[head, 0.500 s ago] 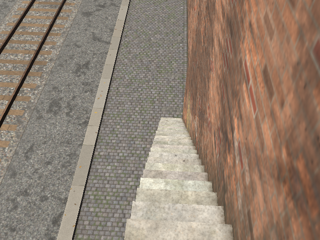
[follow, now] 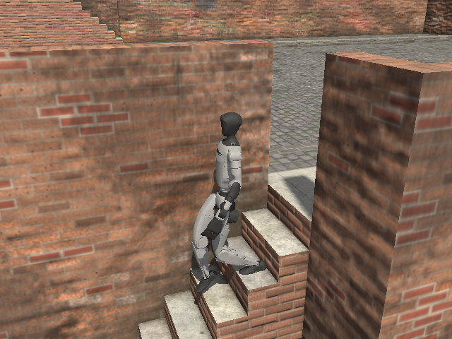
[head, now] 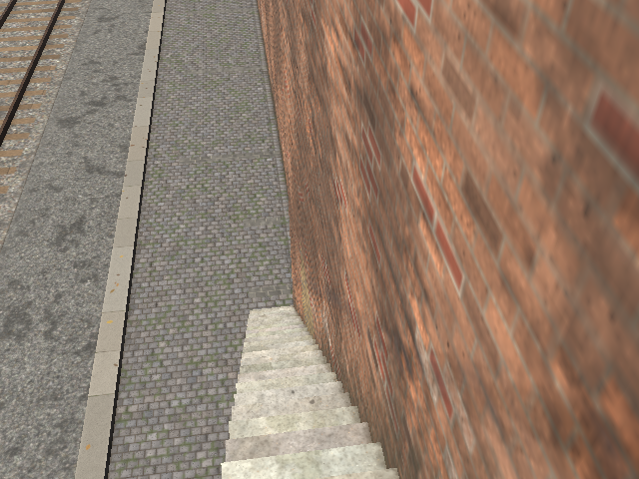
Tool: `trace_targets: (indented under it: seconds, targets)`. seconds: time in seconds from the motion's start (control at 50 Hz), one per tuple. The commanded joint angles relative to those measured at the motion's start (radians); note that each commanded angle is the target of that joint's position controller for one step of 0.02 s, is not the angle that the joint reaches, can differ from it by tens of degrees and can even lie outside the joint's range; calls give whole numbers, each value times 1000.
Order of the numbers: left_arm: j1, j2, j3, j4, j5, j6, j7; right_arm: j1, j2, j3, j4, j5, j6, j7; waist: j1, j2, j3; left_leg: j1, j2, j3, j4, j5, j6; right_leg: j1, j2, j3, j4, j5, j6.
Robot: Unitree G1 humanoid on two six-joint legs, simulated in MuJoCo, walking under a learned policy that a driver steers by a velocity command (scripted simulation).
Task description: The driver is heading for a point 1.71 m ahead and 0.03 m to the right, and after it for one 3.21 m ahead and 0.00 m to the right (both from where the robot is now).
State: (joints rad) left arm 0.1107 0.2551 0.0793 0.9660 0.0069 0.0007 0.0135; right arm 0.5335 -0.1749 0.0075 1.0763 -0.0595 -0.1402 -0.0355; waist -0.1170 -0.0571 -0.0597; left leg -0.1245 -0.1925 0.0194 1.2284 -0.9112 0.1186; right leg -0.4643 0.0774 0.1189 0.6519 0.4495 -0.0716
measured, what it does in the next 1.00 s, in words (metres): goes down: right foot 0.22 m lower, then left foot 0.21 m lower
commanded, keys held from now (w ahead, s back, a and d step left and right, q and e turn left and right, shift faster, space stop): w+e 0.34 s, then w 0.06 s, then w+q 0.60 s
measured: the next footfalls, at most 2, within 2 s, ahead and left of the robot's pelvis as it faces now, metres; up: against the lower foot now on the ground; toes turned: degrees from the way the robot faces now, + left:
right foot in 0.06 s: +0.11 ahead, -0.07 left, -0.22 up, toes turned +4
left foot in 0.40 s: +0.27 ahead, +0.12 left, -0.43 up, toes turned -12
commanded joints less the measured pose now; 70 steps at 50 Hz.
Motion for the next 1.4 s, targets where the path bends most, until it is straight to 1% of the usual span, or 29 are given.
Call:
trace_targets:
  seconds: [0.02,0.04,0.06,0.08,0.12,0.24,0.34,0.38,0.4,0.42,0.46,0.52,0.58,0.62,0.68,0.74,0.78,0.86,0.92,0.98,1.04,1.1,1.14,1.24,1.28,1.3,1.34,1.36,1.4]
  targets:
    - [435,128,38,117,20,-6,-9,-84,-165,-30,-11,-26,-4,18,225,122,93,-271,257,-364,207,1281,-50,311,-57,77,-86,-214,-75]
    - [727,159,55,214,46,9,6,-216,-186,-49,-4,-3,3,36,437,-17,110,-655,159,-214,607,1094,-117,697,-116,52,-120,-123,-154]
    - [720,216,65,222,29,35,0,-235,-199,-61,-26,2,9,47,424,-200,149,-876,-40,11,948,129,-155,791,-203,66,-133,294,-200]
    - [589,170,27,171,-15,16,13,-71,-192,-58,-92,18,10,58,171,-81,151,-990,48,-62,567,188,-170,790,-310,305,-24,459,-281]
    - [438,115,20,142,7,-5,31,-78,-200,-52,-62,-30,60,37,97,-5,217,-916,169,-109,274,350,-132,469,-270,345,-58,-118,-280]
    - [398,-23,-8,124,-46,-85,122,-212,-132,-31,-43,-8,116,52,45,125,165,-272,142,-81,-294,1391,-142,-284,-12,284,236,-930,-99]
    - [353,-7,-16,110,-16,-89,92,-117,-119,-20,-21,28,93,68,70,-75,145,13,164,-127,-405,1391,-107,-374,14,328,582,-804,-80]
    - [236,56,-6,82,-43,-73,58,204,-152,-31,72,-15,87,70,-115,50,120,323,227,-217,-596,1270,-12,-566,38,231,967,-619,-37]
    - [283,65,8,71,-42,-66,47,183,-205,-34,48,28,76,84,-118,260,183,355,392,-265,-935,1481,81,-615,172,-14,1415,-1055,11]
    - [312,57,11,25,-43,-98,64,222,-317,-65,47,2,56,91,-62,306,77,630,624,-493,-515,1793,236,-912,75,-34,1601,-1435,59]
    - [242,18,-11,12,-3,-132,94,275,-298,-87,67,-18,36,74,-55,113,132,575,714,-514,-534,1467,206,-1154,20,250,1528,-1479,19]
    - [266,-84,-50,-18,7,-95,43,-337,-233,-37,-89,-27,27,46,280,3,234,-638,541,-385,-811,538,4,-111,-209,57,387,-363,50]
    - [534,-62,-31,140,-23,-108,12,-452,-155,-39,-70,61,29,27,333,71,195,-734,295,-120,-464,207,-95,300,-216,-30,138,253,105]
    - [344,-11,-34,60,-48,-146,26,-206,-145,-56,-5,48,88,5,125,130,234,-384,212,-127,-376,329,-85,292,-227,-49,-313,291,153]
    - [494,186,24,47,-38,-150,25,-178,-210,-87,-49,-21,142,5,190,146,131,-181,188,-223,145,539,-36,408,-341,16,-445,183,175]
    - [670,321,30,124,-28,-112,-11,163,13,-59,-59,86,177,42,30,-304,-58,-748,51,-114,932,-161,-105,775,-591,141,131,719,100]
    - [533,308,24,29,-67,-96,4,-64,-8,-22,-128,26,198,53,117,-342,-31,-730,118,-112,898,182,-112,412,-619,296,-134,-338,-2]
    - [393,156,-34,-17,-43,-121,35,-315,-105,-46,-273,-21,253,63,119,-173,231,-716,210,-231,462,672,-122,-53,-578,186,-251,-950,-15]
    - [395,93,-69,-9,-98,-125,65,-329,-46,-33,-292,13,263,80,84,-124,247,-638,170,-176,130,899,-175,-138,-515,33,-262,-1125,10]
    - [316,153,-47,-45,-88,-115,42,-286,-32,-38,-269,14,261,87,42,-199,210,-410,157,-69,139,906,-155,-212,-507,-158,-193,-881,42]
    - [475,121,-17,-8,-46,-105,80,-559,-81,-69,-407,-42,256,54,197,-168,184,-845,236,-166,-62,1152,-112,266,-521,-102,59,-696,27]
    - [428,134,-7,-20,3,-93,29,-478,-167,-87,-378,10,201,31,220,-230,93,-688,233,-143,-205,1050,-128,204,-497,-117,198,-1057,9]
    - [345,80,-21,-48,-1,-78,48,-521,-67,-41,-381,82,182,69,207,-96,146,-310,277,-99,-578,1411,-145,-30,-489,-237,192,-1193,60]
    - [422,196,54,30,-3,-4,43,16,-112,-59,-132,72,121,98,4,219,126,156,248,-117,-912,1106,-142,-93,-364,-291,995,-1287,-10]
    - [540,134,63,-13,-7,-5,2,57,-294,-68,-120,58,130,88,131,641,-17,378,288,-134,-317,1975,-253,-587,-238,-236,1589,-1399,41]
    - [390,108,36,-118,-16,-16,0,128,-446,-131,-115,111,161,59,1,791,-234,530,383,-405,-476,1475,-207,-763,-188,-211,1594,-1278,26]
    - [170,170,48,-83,11,-7,-5,30,-345,-120,-158,79,182,28,-57,507,-100,243,411,-745,-830,222,-146,-803,-175,-80,1490,-997,25]
    - [180,94,30,-75,6,4,8,-48,-332,-106,-149,43,178,25,18,565,-37,116,440,-817,-799,245,-99,-801,-177,-34,1419,-933,19]
    - [233,86,28,-54,17,28,45,-98,-201,-58,-145,5,136,39,119,316,60,-108,438,-676,-732,337,-38,-716,-156,9,1122,-684,71]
